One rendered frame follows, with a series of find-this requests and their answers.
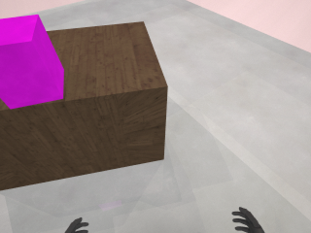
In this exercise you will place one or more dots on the pedestal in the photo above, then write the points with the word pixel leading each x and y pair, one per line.
pixel 112 115

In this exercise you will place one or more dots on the robot right hand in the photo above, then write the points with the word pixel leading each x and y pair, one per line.
pixel 250 221

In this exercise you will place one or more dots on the robot left hand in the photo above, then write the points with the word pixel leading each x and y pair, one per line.
pixel 76 224

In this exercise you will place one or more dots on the carton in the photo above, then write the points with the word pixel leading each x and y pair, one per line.
pixel 30 70

